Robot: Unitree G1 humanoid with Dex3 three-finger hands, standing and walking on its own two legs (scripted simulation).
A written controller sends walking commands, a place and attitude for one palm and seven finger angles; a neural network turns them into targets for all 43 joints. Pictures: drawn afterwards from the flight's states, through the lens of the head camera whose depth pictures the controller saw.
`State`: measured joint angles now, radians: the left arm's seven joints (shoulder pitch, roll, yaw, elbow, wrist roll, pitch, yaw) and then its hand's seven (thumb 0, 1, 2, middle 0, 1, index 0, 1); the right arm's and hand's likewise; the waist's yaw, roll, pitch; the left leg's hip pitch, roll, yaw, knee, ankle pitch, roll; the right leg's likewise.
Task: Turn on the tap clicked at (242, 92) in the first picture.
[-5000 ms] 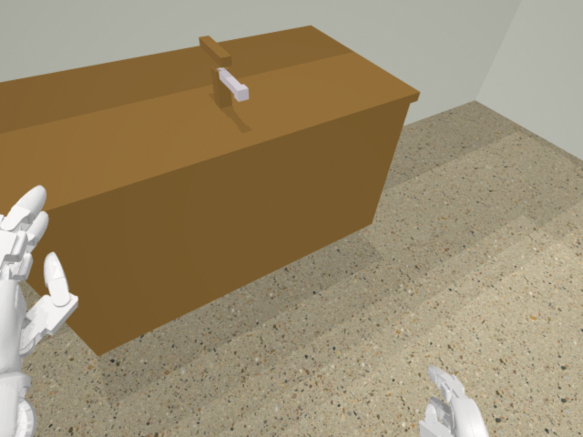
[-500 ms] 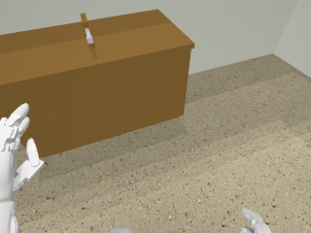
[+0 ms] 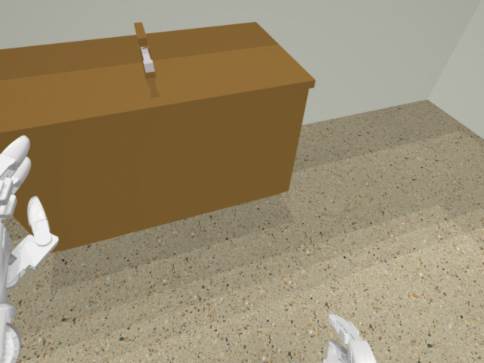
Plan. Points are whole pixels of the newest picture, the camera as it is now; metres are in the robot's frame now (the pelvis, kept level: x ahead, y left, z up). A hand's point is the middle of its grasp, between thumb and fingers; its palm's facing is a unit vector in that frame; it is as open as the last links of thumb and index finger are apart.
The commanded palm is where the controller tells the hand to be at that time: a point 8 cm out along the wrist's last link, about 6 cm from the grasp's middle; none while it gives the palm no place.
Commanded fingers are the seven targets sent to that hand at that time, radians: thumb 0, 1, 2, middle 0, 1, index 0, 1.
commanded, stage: take the last steps up to it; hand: left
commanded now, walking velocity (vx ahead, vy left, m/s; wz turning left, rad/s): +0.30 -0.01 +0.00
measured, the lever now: (148, 66) +0.91 +0.36 +0.05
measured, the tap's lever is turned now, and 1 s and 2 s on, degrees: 0 0 0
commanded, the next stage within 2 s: none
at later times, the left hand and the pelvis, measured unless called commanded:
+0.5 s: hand (92, 176) +0.31 +0.24 +0.18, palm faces +0.46 -0.81 -0.38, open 7.4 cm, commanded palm +0.27 +0.27 +0.18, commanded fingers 0.00 0.90 0.90 -0.20 -0.30 -0.20 -0.30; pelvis +0.11 -0.01 -0.01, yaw +0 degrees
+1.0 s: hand (156, 138) +0.43 +0.18 +0.16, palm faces +0.39 -0.78 -0.48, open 7.4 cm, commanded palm +0.36 +0.23 +0.18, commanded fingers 0.00 0.90 0.90 -0.20 -0.30 -0.20 -0.30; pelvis +0.21 -0.06 +0.00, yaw +1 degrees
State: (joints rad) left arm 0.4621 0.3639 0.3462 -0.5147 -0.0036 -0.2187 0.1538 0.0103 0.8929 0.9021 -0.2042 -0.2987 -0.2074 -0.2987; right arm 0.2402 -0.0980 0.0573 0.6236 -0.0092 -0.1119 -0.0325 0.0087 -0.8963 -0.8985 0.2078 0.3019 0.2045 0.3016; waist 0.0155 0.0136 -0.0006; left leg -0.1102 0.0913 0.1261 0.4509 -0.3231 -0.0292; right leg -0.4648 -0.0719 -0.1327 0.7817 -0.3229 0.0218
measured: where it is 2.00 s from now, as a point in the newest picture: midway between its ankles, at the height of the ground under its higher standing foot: (259, 321)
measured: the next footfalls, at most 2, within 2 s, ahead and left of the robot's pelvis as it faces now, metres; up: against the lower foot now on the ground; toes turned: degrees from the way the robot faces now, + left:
right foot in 0.08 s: +0.13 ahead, -0.12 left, +0.00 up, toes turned -9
left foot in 0.44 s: +0.17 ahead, +0.12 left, +0.00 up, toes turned +10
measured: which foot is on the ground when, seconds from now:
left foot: down 0.00-0.08, up 0.10-0.42, down 0.44-0.80, up 0.82-1.00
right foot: up 0.00-0.06, down 0.08-0.46, up 0.48-0.76, down 0.78-1.00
